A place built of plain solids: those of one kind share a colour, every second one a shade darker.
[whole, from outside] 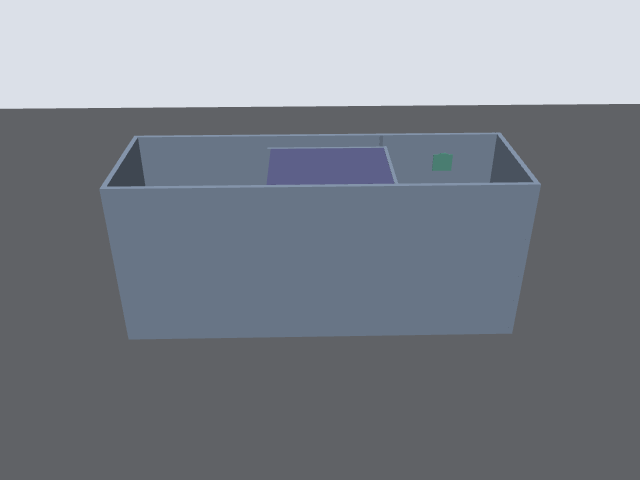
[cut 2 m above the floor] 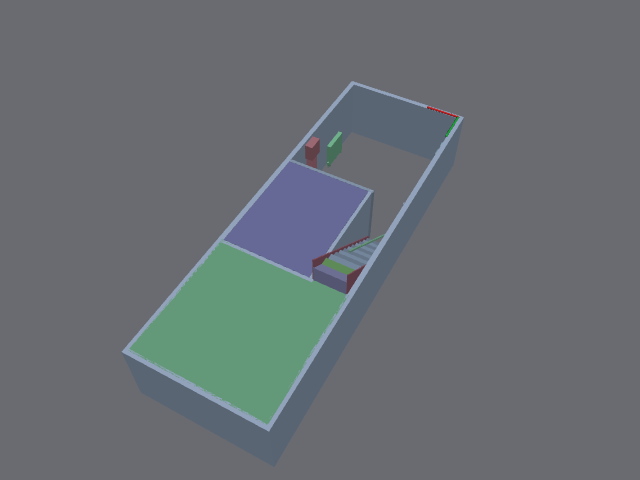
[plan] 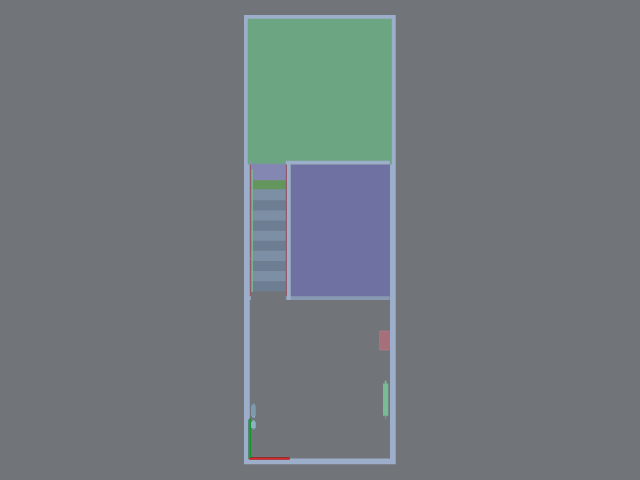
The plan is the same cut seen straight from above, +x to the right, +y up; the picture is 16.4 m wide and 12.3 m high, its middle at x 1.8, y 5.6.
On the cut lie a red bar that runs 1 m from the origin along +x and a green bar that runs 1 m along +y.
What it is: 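A farmhouse's boxed stair, a dwelling of no particular year; the kitchen below, the upper room 2.61 m above it, and between them a joiner's timber flight of 13 risers of about 0.201 m on goings of about 0.259 m, 0.89 m clear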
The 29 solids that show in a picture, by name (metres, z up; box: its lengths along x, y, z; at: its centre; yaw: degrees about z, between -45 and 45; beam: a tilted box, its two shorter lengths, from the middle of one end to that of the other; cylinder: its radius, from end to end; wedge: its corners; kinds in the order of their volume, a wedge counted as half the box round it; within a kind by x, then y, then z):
{
 "beside_box_1": {"box": [2.54, 3.37, 5.0], "at": [2.32, 5.84, 2.45]},
 "upper_1": {"box": [3.69, 3.74, 2.66], "at": [1.79, 9.4, 1.28]},
 "wall_1": {"box": [0.15, 11.52, 5.0], "at": [-0.07, 5.61, 2.45]},
 "wall_2": {"box": [0.1, 3.57, 5.0], "at": [1.0, 5.84, 2.45]},
 "wall_3": {"box": [3.89, 0.15, 5.0], "at": [1.79, -0.07, 2.45]},
 "wall_4": {"box": [3.89, 0.15, 5.0], "at": [1.79, 11.29, 2.45]},
 "wall_5": {"box": [2.67, 0.1, 2.72], "at": [2.25, 4.11, 1.31]},
 "wall_6": {"box": [2.67, 0.1, 5.0], "at": [2.25, 7.58, 2.45]},
 "wall_7": {"box": [0.15, 11.52, 5.0], "at": [3.67, 5.61, 2.45]},
 "carriage_1": {"wedge": [[0.03, 4.34, -0.05], [0.03, 4.34, 0.01], [0.03, 7.55, -0.05], [0.03, 7.55, 2.49], [0.93, 4.34, -0.05], [0.93, 4.34, 0.01], [0.93, 7.55, -0.05], [0.93, 7.55, 2.49]]},
 "string_1": {"wedge": [[0.0, 4.16, -0.05], [0.0, 4.16, 0.17], [0.0, 7.53, -0.05], [0.0, 7.53, 2.77], [0.03, 4.16, -0.05], [0.03, 4.16, 0.17], [0.03, 7.53, -0.05], [0.03, 7.53, 2.77]]},
 "string_2": {"wedge": [[0.92, 4.16, -0.05], [0.92, 4.16, 0.17], [0.92, 7.53, -0.05], [0.92, 7.53, 2.77], [0.95, 4.16, -0.05], [0.95, 4.16, 0.17], [0.95, 7.53, -0.05], [0.95, 7.53, 2.77]]},
 "rail_1": {"wedge": [[0.04, 4.27, 1.02], [0.04, 4.27, 1.07], [0.04, 7.41, 3.45], [0.04, 7.41, 3.5], [0.08, 4.27, 1.02], [0.08, 4.27, 1.07], [0.08, 7.41, 3.45], [0.08, 7.41, 3.5]]},
 "longcase_clock_1": {"box": [0.25, 0.48, 0.52], "at": [3.46, 3.03, 1.65]},
 "longcase_clock_2": {"box": [0.19, 0.34, 0.96], "at": [3.49, 3.03, 0.93]},
 "radiator_1": {"box": [0.14, 0.83, 0.77], "at": [3.48, 1.51, 0.47]},
 "tread_1": {"wedge": [[0.02, 4.29, 0.16], [0.02, 4.29, 0.21], [0.02, 4.6, 0.16], [0.02, 4.6, 0.21], [0.93, 4.29, 0.16], [0.93, 4.29, 0.21], [0.93, 4.6, 0.16], [0.93, 4.6, 0.21]]},
 "tread_2": {"wedge": [[0.02, 4.55, 0.36], [0.02, 4.55, 0.41], [0.02, 4.86, 0.36], [0.02, 4.86, 0.41], [0.93, 4.55, 0.36], [0.93, 4.55, 0.41], [0.93, 4.86, 0.36], [0.93, 4.86, 0.41]]},
 "tread_3": {"wedge": [[0.02, 4.8, 0.56], [0.02, 4.8, 0.61], [0.02, 5.12, 0.56], [0.02, 5.12, 0.61], [0.93, 4.8, 0.56], [0.93, 4.8, 0.61], [0.93, 5.12, 0.56], [0.93, 5.12, 0.61]]},
 "tread_4": {"wedge": [[0.02, 5.06, 0.76], [0.02, 5.06, 0.81], [0.02, 5.38, 0.76], [0.02, 5.38, 0.81], [0.93, 5.06, 0.75], [0.93, 5.06, 0.81], [0.93, 5.38, 0.75], [0.93, 5.38, 0.81]]},
 "tread_5": {"wedge": [[0.02, 5.32, 0.95], [0.02, 5.32, 1.01], [0.02, 5.64, 0.95], [0.02, 5.64, 1.01], [0.93, 5.32, 0.95], [0.93, 5.32, 1.01], [0.93, 5.64, 0.95], [0.93, 5.64, 1.01]]},
 "tread_6": {"wedge": [[0.02, 5.58, 1.15], [0.02, 5.58, 1.21], [0.02, 5.89, 1.15], [0.02, 5.89, 1.21], [0.93, 5.58, 1.15], [0.93, 5.58, 1.21], [0.93, 5.89, 1.15], [0.93, 5.89, 1.21]]},
 "tread_7": {"wedge": [[0.02, 5.84, 1.35], [0.02, 5.84, 1.41], [0.02, 6.15, 1.35], [0.02, 6.15, 1.41], [0.93, 5.84, 1.35], [0.93, 5.84, 1.41], [0.93, 6.15, 1.35], [0.93, 6.15, 1.41]]},
 "tread_8": {"wedge": [[0.02, 6.1, 1.55], [0.02, 6.1, 1.61], [0.02, 6.41, 1.55], [0.02, 6.41, 1.61], [0.93, 6.1, 1.55], [0.93, 6.1, 1.61], [0.93, 6.41, 1.55], [0.93, 6.41, 1.61]]},
 "tread_9": {"wedge": [[0.02, 6.36, 1.76], [0.02, 6.36, 1.81], [0.02, 6.67, 1.76], [0.02, 6.67, 1.81], [0.93, 6.36, 1.76], [0.93, 6.36, 1.81], [0.93, 6.67, 1.76], [0.93, 6.67, 1.81]]},
 "tread_10": {"wedge": [[0.02, 6.62, 1.95], [0.02, 6.62, 2.01], [0.02, 6.93, 1.95], [0.02, 6.93, 2.01], [0.93, 6.62, 1.95], [0.93, 6.62, 2.01], [0.93, 6.93, 1.95], [0.93, 6.93, 2.01]]},
 "riser_1": {"wedge": [[0.02, 6.9, 1.98], [0.02, 6.9, 2.16], [0.02, 7.19, 2.09], [0.02, 7.19, 2.16], [0.93, 6.9, 1.98], [0.93, 6.9, 2.16], [0.93, 7.19, 2.09], [0.93, 7.19, 2.16]]},
 "coat_pegs_1": {"box": [0.12, 0.27, 0.51], "at": [0.09, 1.23, 1.3]},
 "wall_mirror_1": {"box": [0.034, 0.62, 0.56], "at": [0.02, 9.58, 4.01]}
}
